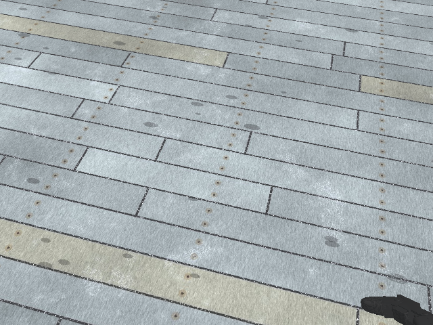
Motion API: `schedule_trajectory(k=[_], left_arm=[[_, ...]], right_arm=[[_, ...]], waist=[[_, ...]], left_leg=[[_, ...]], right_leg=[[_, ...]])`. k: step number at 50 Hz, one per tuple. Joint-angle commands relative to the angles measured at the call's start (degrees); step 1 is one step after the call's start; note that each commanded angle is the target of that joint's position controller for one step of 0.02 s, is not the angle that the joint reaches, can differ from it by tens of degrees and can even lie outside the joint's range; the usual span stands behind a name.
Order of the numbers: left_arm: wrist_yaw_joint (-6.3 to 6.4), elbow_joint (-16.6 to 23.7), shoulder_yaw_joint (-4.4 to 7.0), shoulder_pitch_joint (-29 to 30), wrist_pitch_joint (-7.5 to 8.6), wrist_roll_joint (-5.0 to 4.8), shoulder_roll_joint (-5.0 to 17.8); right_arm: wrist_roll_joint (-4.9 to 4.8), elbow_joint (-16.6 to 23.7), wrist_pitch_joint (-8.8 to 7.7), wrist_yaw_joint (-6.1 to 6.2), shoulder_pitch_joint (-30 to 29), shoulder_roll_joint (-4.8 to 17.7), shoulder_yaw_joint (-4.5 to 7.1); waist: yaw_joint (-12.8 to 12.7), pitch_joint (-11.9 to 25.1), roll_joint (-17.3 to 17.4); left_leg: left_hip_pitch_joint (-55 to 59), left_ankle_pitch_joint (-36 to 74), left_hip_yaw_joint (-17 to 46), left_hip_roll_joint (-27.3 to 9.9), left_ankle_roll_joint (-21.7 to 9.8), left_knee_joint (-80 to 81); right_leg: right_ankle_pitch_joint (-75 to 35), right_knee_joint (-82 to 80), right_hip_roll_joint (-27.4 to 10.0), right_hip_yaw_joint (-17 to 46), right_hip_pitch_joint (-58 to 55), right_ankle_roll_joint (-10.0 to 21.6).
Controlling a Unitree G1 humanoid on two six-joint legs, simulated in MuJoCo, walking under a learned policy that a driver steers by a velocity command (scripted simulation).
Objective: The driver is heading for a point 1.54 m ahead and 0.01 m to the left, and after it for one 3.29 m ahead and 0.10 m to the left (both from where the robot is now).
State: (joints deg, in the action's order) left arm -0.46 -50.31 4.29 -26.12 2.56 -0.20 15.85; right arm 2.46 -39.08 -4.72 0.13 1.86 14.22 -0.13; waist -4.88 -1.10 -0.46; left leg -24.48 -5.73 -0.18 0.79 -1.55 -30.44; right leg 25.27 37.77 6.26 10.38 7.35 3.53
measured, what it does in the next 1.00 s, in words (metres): walks ahead: right foot, then left foot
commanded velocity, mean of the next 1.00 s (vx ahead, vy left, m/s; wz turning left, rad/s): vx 0.44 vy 0.00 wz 0.02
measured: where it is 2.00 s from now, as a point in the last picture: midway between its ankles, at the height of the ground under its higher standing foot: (257, 250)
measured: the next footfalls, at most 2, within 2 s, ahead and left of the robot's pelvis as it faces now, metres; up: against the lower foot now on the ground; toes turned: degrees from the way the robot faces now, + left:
right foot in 0.48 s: +0.35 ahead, -0.16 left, +0.00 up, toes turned -14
left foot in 0.96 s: +0.61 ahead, +0.02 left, +0.00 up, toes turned +7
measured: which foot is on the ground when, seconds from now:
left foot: down 0.00-0.50, up 0.52-0.94, down 0.96-1.00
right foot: up 0.00-0.46, down 0.48-0.98, up 1.00-1.00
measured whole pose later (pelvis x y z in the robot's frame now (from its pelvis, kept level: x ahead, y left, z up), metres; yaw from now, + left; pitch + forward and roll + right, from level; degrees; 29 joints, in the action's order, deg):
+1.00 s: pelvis +0.46 -0.05 -0.01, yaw +5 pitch +0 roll -1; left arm 1.6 -51.3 2.8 -17.9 2.4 0.3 13.5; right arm 2.5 -44.6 -2.1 -2.2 6.7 13.6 3.0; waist -1.3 -4.8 0.0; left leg -27.7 -7.9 -5.1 2.6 -6.2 -34.7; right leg 30.0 49.1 -4.2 -12.8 7.9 -0.8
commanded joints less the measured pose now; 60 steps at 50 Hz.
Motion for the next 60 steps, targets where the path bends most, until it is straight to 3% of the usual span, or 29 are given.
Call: schedule_trajectory(k=[1, 2, 3, 5, 7, 16, 20, 22, 23, 24, 25, 26, 27, 28, 29, 30, 31, 34, 35, 37, 43, 46, 48, 49, 50, 51, 53, 55, 60], left_arm=[[0.32, 5.77, 0.78, -1.59, 0.13, 0.98, 5.88], [-0.34, 5.35, 0.78, 1.99, -0.23, 1.61, 5.61], [-0.84, 5.71, 0.56, 3.97, -0.42, 1.61, 4.11], [-1.84, 6.2, 0.61, 5.39, -1.59, 2.57, 4.15], [-2.48, 7.32, 0.52, 7.55, -2.24, 2.34, 3.8], [-3.89, 12.54, -1.67, 23.14, -1.98, 2.34, 0.7], [-3.31, 14.07, -2.12, 28.35, -1.39, 2.7, 1.5], [-2.45, 12.9, -2.04, 24.13, -0.49, 2.91, 2.09], [-1.87, 10.25, -1.48, 16.31, 0.35, 3.36, 3.07], [-0.96, 7.0, -0.37, 6.75, 1.05, 4.32, 5.97], [0.2, 6.5, 1.25, -0.61, 1.3, 5.64, 12.75], [0.58, 6.39, 1.87, -0.59, 0.61, 3.27, 14.28], [0.54, 6.35, 1.05, 3.82, 0.4, 2.12, 10.95], [0.28, 6.02, -0.32, 7.26, 0.92, 1.83, 6.3], [0.29, 6.14, -0.81, 10.47, 1.16, 1.63, 3.97], [0.4, 5.88, -1.32, 11.89, 1.5, 1.19, 2.26], [0.49, 5.59, -1.37, 12.08, 2.0, 1.3, 2.06], [0.74, 3.94, -1.02, 10.87, 3.44, 1.09, 2.06], [0.81, 3.57, -0.69, 9.64, 3.76, 1.03, 3.63], [0.93, 2.32, -0.85, 7.98, 3.81, 1.1, 2.41], [1.96, 0.69, -0.3, 6.79, 2.99, 0.74, 5.16], [2.71, 0.72, 0.58, 7.75, 1.7, 0.53, 7.23], [2.47, 1.38, 0.88, 8.3, 0.6, 0.29, 7.89], [2.15, 3.28, -0.2, 4.55, 0.35, 0.96, 3.37], [1.9, 5.31, -0.53, -0.44, -0.7, 0.01, 2.0], [1.98, 4.6, -0.44, 3.27, -1.42, 1.51, 4.03], [2.04, 5.56, -0.47, 10.03, -1.49, 1.53, 3.67], [2.22, 5.6, -0.34, 8.74, -3.33, 2.72, 3.8], [2.11, 6.28, -0.32, 10.47, -4.9, 2.18, 3.14]], right_arm=[[0.11, -0.38, 0.97, 1.11, 15.73, 12.38, 4.56], [-0.41, 0.16, 0.85, 0.8, 13.05, 7.63, 3.49], [-0.37, -0.1, 0.59, 0.68, 12.0, 6.15, 3.05], [-0.68, -1.32, -0.26, 0.72, 12.42, 6.01, 3.01], [-1.3, -2.53, -1.22, 0.35, 14.27, 6.07, 3.2], [-1.28, -7.24, -1.39, -0.38, 20.62, 6.88, 3.67], [-1.77, -10.98, -0.28, -0.33, 25.63, 8.53, 3.8], [-1.62, -12.29, 0.36, -0.25, 25.52, 9.94, 3.95], [-2.04, -12.78, 0.61, -0.19, 24.96, 10.23, 3.9], [-2.5, -12.14, 0.52, -0.22, 24.47, 8.96, 3.42], [-3.88, -8.39, 0.17, -0.85, 25.93, 2.57, 1.73], [-3.29, -9.03, 0.67, -0.27, 27.6, 5.12, 2.9], [-2.63, -9.15, 1.28, 0.03, 23.52, 7.52, 3.98], [-2.58, -9.33, 1.17, -0.23, 21.91, 5.6, 3.71], [-2.55, -10.09, 1.58, -0.43, 22.61, 4.27, 3.63], [-1.45, -10.78, 2.45, -0.75, 23.1, 4.02, 3.78], [-0.89, -11.17, 3.19, -1.25, 23.97, 3.16, 3.8], [-1.1, -10.51, 4.23, -2.23, 20.09, 2.24, 4.29], [-0.92, -8.96, 4.29, -2.55, 18.49, 1.33, 4.08], [-0.7, -7.6, 4.29, -2.74, 13.85, 1.46, 4.07], [-0.39, -4.34, 3.83, -3.78, 6.27, 0.45, 3.01], [0.36, -4.88, 3.71, -3.29, 11.41, 3.0, 3.98], [1.13, -7.49, 2.34, -1.96, 21.2, 6.14, 5.41], [0.73, -7.09, 1.8, -1.12, 21.79, 12.76, 6.85], [-1.51, -5.63, 2.6, -1.09, 21.86, 18.25, 8.4], [-3.28, -4.2, 3.8, -0.73, 20.05, 15.86, 8.24], [-2.79, -3.74, 4.97, -0.04, 12.7, 8.88, 6.16], [-2.76, -3.85, 5.19, 0.14, 11.71, 6.67, 5.51], [-1.97, -3.19, 4.8, -0.22, 11.56, 9.82, 6.54]], waist=[[6.35, 8.43, 10.39], [6.35, 3.12, 3.99], [5.76, 0.81, 3.77], [4.89, -0.05, 7.44], [4.58, 0.36, 6.7], [6.94, -2.96, 5.49], [8.32, -3.36, 5.67], [5.48, -1.78, 6.63], [1.47, 2.65, 5.41], [-2.22, 9.11, 3.52], [-3.57, 18.76, -8.41], [-2.64, 22.55, -10.87], [-1.01, 13.86, -4.66], [1.26, 5.12, -3.75], [3.2, 3.04, -4.81], [4.64, 0.44, -5.37], [5.42, 0.06, -6.85], [6.44, -1.56, -3.25], [6.62, -1.64, -5.84], [6.05, -4.14, -4.23], [4.8, -2.68, -4.85], [6.95, 0.88, -5.56], [11.58, 7.32, -0.29], [8.83, 11.83, 9.34], [6.93, 21.76, 15.44], [8.37, 21.22, 4.31], [5.89, 6.2, 0.08], [4.02, 3.57, 3.14], [4.23, 6.67, 3.21]], left_leg=[[30.69, -30.59, 39.74, -25.78, -9.66, 16.59], [24.82, -26.57, 31.43, -22.31, -8.79, 17.22], [21.35, -17.0, 23.58, -19.63, -7.88, 18.43], [17.63, -7.4, 14.7, -16.09, -6.73, 20.32], [18.16, 1.61, 9.72, -15.53, -6.8, 20.75], [20.13, 12.9, -3.85, -13.97, -6.89, 22.17], [24.37, 20.29, -2.3, -15.1, -7.43, 19.82], [27.05, 36.07, -2.1, -15.27, -7.16, 11.89], [25.76, 39.12, -3.52, -13.63, -5.88, 3.11], [17.22, 28.76, -4.74, -11.05, -4.68, -8.14], [-2.46, 0.34, -7.5, -4.91, -2.07, -28.68], [-9.6, -24.75, -1.09, 0.83, -2.26, -39.69], [-12.02, -20.96, 3.83, -2.58, -3.07, -41.33], [-11.51, -17.26, 3.85, -4.53, -3.27, -38.27], [-9.97, -14.66, 2.75, -5.62, -2.91, -35.45], [-7.85, -12.81, 2.42, -6.45, -2.39, -34.04], [-5.78, -11.41, 1.98, -6.31, -1.97, -34.22], [-10.08, -5.93, 1.75, -6.27, -1.49, -34.52], [-11.56, -3.95, 1.66, -7.11, -1.17, -32.78], [-14.88, -0.82, 1.18, -7.3, -0.49, -29.06], [-4.14, 6.01, -6.12, -2.97, -2.03, -8.08], [1.62, -1.36, -7.3, 0.77, -5.03, -4.98], [14.2, 7.88, -4.89, 2.29, -7.85, 4.67], [26.33, 36.85, 10.57, -11.91, -10.73, 0.06], [38.19, 53.58, 34.13, -24.23, -23.78, 2.24], [34.45, 38.95, 30.16, -22.08, -22.47, 6.05], [18.95, 21.69, 21.89, -15.7, -17.05, 11.15], [11.02, 21.07, 18.35, -11.9, -14.05, 13.22], [10.35, 9.94, 18.04, -8.19, -10.57, 14.33]], right_leg=[[3.78, 29.48, -4.12, -4.39, 31.5, 1.46], [-1.08, 29.68, -5.9, -4.56, 31.02, 1.14], [-3.89, 27.79, -7.39, -5.12, 29.88, 0.36], [-6.58, 26.59, -8.89, -6.46, 27.9, -0.77], [-9.68, 26.68, -9.12, -6.65, 28.81, -1.23], [-23.17, 6.47, -8.59, -10.3, 29.82, -1.64], [-17.9, -2.64, -7.28, -15.38, 23.59, 0.51], [-12.67, -6.96, -4.93, -15.86, 17.28, 2.3], [-15.81, -11.77, -3.66, -15.96, 6.92, 3.58], [-17.14, -11.68, -7.67, -12.18, -8.68, 4.92], [-12.6, -12.99, -26.84, 10.57, -28.34, 9.4], [-18.41, -18.94, -33.9, 24.43, -27.44, 12.24], [-17.73, -19.25, -30.15, 14.95, -20.11, 10.39], [-23.12, -21.18, -26.68, 6.67, -11.19, 7.61], [-19.01, -24.3, -24.47, 2.11, -6.92, 5.87], [-18.1, -26.89, -22.19, -1.54, -2.06, 4.37], [-19.73, -28.02, -21.79, -3.57, 0.58, 4.54], [-24.75, -30.07, -19.33, -10.32, -0.04, 3.67], [-25.99, -30.54, -21.61, -10.86, 0.08, 4.96], [-33.04, -30.1, -21.38, -14.33, -0.72, 5.61], [-52.07, -21.98, -20.05, -23.32, -3.1, 3.48], [-62.63, -9.79, -20.87, -23.61, -7.26, 2.22], [-49.31, 12.3, -17.83, -24.54, -3.9, -0.91], [-9.34, 29.05, -12.6, -24.53, 9.39, -3.22], [15.24, 45.52, -2.38, -15.82, 23.44, -5.46], [10.26, 45.39, -6.63, -8.65, 26.13, -5.15], [1.75, 37.42, -9.84, -8.56, 26.99, -4.95], [-1.39, 32.22, -10.27, -8.47, 21.71, -5.15], [-5.47, 25.22, -8.85, -7.77, 21.4, -6.07]])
